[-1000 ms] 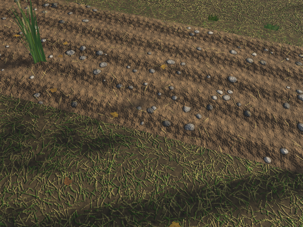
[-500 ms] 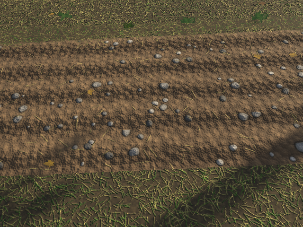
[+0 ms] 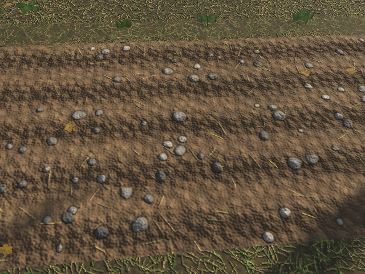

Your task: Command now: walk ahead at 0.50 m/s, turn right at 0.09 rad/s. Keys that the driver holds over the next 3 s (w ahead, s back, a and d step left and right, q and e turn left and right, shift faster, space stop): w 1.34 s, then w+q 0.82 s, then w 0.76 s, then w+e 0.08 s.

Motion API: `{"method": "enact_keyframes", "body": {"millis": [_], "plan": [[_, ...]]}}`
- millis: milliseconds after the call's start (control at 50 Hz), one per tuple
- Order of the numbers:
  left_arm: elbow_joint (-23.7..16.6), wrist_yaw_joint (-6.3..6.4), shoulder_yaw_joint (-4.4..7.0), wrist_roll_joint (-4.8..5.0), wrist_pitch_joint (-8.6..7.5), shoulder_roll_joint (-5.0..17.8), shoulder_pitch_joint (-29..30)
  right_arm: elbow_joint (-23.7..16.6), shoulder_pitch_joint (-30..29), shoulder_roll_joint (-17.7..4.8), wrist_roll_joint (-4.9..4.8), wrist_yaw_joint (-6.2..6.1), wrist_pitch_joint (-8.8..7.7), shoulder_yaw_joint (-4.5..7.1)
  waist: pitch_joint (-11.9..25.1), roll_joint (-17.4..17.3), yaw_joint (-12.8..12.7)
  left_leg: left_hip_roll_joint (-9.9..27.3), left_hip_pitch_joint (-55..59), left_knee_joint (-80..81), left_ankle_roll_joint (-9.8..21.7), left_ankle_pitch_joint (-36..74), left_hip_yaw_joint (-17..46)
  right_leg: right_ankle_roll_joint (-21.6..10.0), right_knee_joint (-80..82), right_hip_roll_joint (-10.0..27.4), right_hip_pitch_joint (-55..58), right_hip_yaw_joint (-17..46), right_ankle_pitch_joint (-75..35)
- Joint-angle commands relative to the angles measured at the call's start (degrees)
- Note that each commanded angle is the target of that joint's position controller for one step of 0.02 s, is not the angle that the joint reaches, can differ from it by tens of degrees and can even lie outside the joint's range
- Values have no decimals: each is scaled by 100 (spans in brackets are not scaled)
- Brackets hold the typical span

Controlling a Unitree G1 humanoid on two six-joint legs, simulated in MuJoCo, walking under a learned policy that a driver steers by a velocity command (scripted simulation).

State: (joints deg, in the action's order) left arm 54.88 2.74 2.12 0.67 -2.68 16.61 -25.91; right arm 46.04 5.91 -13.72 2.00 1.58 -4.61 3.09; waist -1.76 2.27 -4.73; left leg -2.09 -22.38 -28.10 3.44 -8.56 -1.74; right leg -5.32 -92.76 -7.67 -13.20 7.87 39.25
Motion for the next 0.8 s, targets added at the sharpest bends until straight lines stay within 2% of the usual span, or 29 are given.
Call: {"method": "enact_keyframes", "body": {"millis": [20, 40, 60, 80, 100, 140, 180, 240, 320, 360, 380, 400, 420, 440, 460, 480, 500, 520, 540, 580, 620, 720, 800], "plan": [[-487, -64, 73, -326, -25, 788, 374, 56, 1497, -641, -53, -130, 36, 194, 1182, -200, 870, 2165, 3372, 991, 1214, 84, 2820, 90, -541, 712, -3476, -387, -1350], [-637, -201, 90, -368, -46, 661, 568, 109, 1314, -812, -21, -209, -77, 159, 692, -644, 618, 2400, 2486, 1109, 1331, 440, 2982, 88, 258, 749, -3294, -69, -1933], [-563, -273, 66, -465, -4, 601, 708, 261, 1422, -682, -32, -195, -139, 127, 291, -531, 526, 2287, 1630, 1218, 1251, 1246, 2872, 104, 809, 933, -2844, 5, -1968], [-638, -349, 37, -415, 83, 349, 944, 467, 1429, -622, -102, -178, -184, 81, -247, -433, 238, 1839, 690, 1515, 1059, 1599, 2143, 271, 1995, 1130, -2425, -167, -2132], [-583, -401, -24, -415, 108, 171, 931, 556, 1431, -626, -85, -141, -216, 90, -148, -573, 214, 1559, 578, 1620, 1011, 1982, 1805, 375, 2488, 1098, -2094, -432, -2418], [-691, -471, -111, -356, 45, -18, 1217, 639, 1516, -515, -146, -88, -222, 47, 73, -834, 204, 1296, 638, 1612, 957, 3253, 1175, 426, 3580, 1148, -1737, -630, -3023], [-732, -506, -196, -267, -7, -148, 1638, 694, 1587, -428, -203, -44, -167, 33, 212, -781, 309, 1098, 800, 1645, 776, 3473, 769, 348, 4481, 1084, -1361, -854, -3579], [-892, -486, -215, -228, 15, -69, 2428, 846, 1977, -478, -251, -54, -81, 32, 69, -586, 571, 1130, 1412, 1735, 572, 2957, 771, 268, 5221, 995, -1460, -995, -4055], [-1107, -433, -185, -237, 0, 30, 3117, 1068, 2477, -566, -113, -138, 29, 18, -209, -459, 787, 1417, 2414, 1537, 674, 2587, 950, 183, 5762, 930, -1884, -1022, -3460], [-1089, -397, -157, -232, -62, 53, 2999, 1127, 2474, -639, -64, -173, 60, 24, -205, -523, 689, 1456, 2584, 1175, 652, 3093, 907, 85, 6126, 783, -1463, -1095, -2973], [-950, -366, -117, -246, -102, 107, 2575, 1148, 2433, -671, -63, -173, 70, 25, -40, -542, 513, 1387, 2544, 702, 593, 3680, 809, -7, 6375, 618, -814, -1186, -2835], [-679, -312, -40, -291, -159, 237, 1768, 1141, 2337, -666, -108, -163, 68, 13, 337, -403, 150, 1174, 2197, -186, 480, 3850, 579, -177, 6725, 596, 338, -1122, -3057], [-440, -238, 88, -409, -211, 624, 713, 933, 2154, -563, -168, -150, 34, -35, 1005, -105, -256, 947, 1159, -1517, 343, 2734, 364, -504, 6709, 1476, 1887, -146, -2958], [-355, -203, 261, -444, -148, 1159, 122, 789, 2656, -40, -330, -121, 19, -161, 1808, 1041, -223, 35, -783, -3671, 73, -844, -222, -1375, 7040, 3125, 3453, 2295, -2785], [-302, -251, 233, -187, -61, 881, 281, 836, 2259, -714, -123, -174, 73, 34, 1426, 325, -200, -27, -1463, -4276, 118, -2180, 256, -1398, 7456, 3126, 2976, 2834, -2604], [-359, -277, 177, -120, -46, 652, 832, 702, 1887, -663, -70, -163, 75, 62, 545, 173, 48, 252, -1725, -4311, 144, -1825, 411, -1277, 7614, 2875, 2224, 2033, -2567], [-376, -307, 115, -132, -89, 362, 1174, 674, 1678, -488, -77, -132, 68, 32, 122, 27, 211, 444, -1547, -3988, 122, -1488, 466, -1106, 7869, 2608, 1490, 1514, -2854], [-364, -301, 83, -135, -132, 218, 1319, 690, 1636, -388, -48, -112, 112, 32, -118, 80, 400, 580, -1250, -3656, 78, -1302, 456, -893, 8070, 2347, 956, 1094, -3077], [-297, -283, 56, -135, -172, 111, 1366, 732, 1719, -300, 18, -78, 181, 14, -182, 177, 561, 649, -939, -3431, -1, -1190, 421, -760, 8225, 2132, 584, 761, -3289], [-172, -277, 88, -129, -274, 196, 1157, 739, 1684, -226, 43, -18, 264, 12, -33, 117, 646, 618, -714, -3264, -114, -897, 320, -777, 8344, 2025, 476, 443, -3910], [-47, -279, 126, -95, -323, 321, 956, 609, 1284, -274, 24, 9, 298, 40, -110, 93, 662, 699, -953, -2937, -216, -492, 235, -801, 8535, 1953, 498, 212, -3941], [187, -285, 118, -115, -310, 285, 402, 236, 89, -193, -42, 51, 279, -19, -331, 89, 409, 760, -1251, -1688, -326, 472, 15, -660, 8651, 1758, 726, -212, -4260], [369, -260, 112, -157, -292, 329, -63, 7, -604, -206, -67, 31, 255, -75, -423, 138, 173, 619, -1156, -903, -243, 650, -135, -633, 8523, 1859, 1182, -316, -4558]]}}
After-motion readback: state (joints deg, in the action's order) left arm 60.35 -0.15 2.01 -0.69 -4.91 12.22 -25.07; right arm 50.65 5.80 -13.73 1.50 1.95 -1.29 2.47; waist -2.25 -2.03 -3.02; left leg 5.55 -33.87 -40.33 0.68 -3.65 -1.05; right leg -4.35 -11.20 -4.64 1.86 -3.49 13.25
